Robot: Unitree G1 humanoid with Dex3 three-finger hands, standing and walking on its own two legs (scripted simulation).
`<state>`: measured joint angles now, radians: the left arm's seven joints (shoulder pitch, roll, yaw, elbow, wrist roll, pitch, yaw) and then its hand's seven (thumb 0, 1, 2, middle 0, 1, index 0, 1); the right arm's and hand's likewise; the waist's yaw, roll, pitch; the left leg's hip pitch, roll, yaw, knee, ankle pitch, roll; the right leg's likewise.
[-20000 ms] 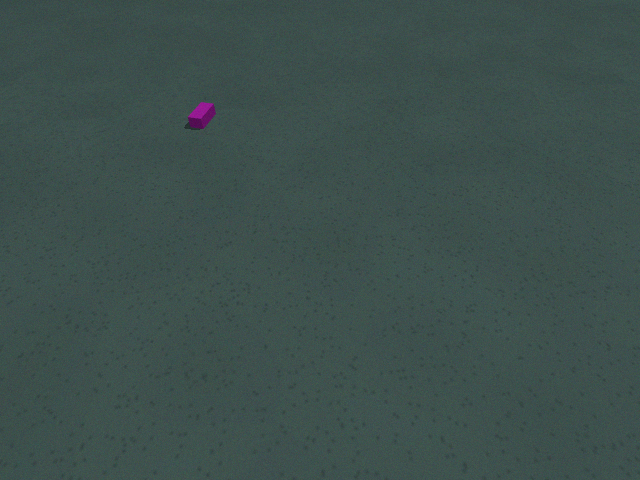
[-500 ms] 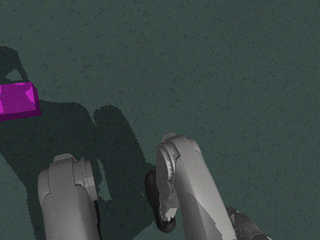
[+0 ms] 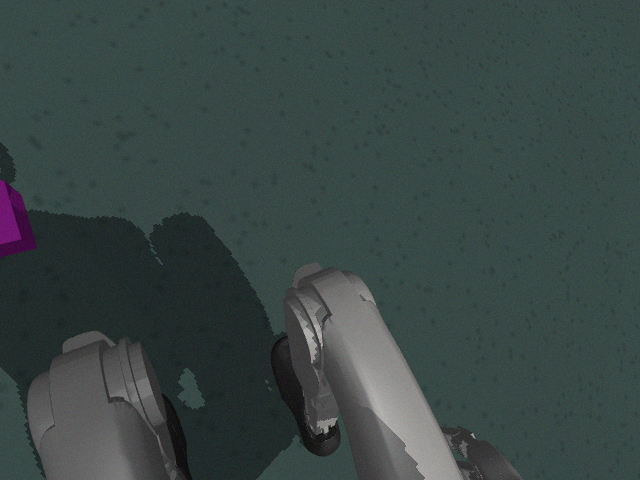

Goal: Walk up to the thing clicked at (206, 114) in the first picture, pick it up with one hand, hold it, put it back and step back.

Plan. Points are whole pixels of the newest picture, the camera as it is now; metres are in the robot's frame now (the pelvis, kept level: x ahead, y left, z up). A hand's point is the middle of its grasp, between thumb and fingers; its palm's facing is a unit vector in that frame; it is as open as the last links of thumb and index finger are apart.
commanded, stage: approach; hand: left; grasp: from above
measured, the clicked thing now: out of the picture +0.48 +0.35 -0.29
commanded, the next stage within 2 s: close in in 0.28 s
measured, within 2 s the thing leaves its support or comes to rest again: neither
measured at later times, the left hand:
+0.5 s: hand out of the picture +0.49 +0.35 -0.16, palm faces -0.37 -0.06 -0.93, open 13.9 cm
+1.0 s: hand out of the picture +0.47 +0.34 -0.22, palm faces -0.47 -0.09 -0.88, open 14.3 cm
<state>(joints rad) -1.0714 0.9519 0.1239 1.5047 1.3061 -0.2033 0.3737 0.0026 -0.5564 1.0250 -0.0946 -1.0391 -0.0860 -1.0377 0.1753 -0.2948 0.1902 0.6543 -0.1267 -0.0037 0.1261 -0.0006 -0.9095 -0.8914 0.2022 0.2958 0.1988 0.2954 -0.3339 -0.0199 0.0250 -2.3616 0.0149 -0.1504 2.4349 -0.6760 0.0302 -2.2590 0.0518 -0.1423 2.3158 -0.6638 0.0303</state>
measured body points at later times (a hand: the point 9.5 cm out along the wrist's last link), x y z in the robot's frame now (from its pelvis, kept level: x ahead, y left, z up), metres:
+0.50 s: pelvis +0.00 +0.00 +0.00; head +0.25 +0.12 +0.36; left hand +0.50 +0.35 -0.11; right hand +0.08 -0.27 -0.07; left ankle +0.07 +0.12 -0.29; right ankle +0.11 -0.11 -0.29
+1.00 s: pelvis +0.00 +0.00 -0.01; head +0.27 +0.12 +0.33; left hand +0.49 +0.34 -0.17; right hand +0.03 -0.26 -0.07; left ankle +0.07 +0.12 -0.29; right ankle +0.11 -0.11 -0.29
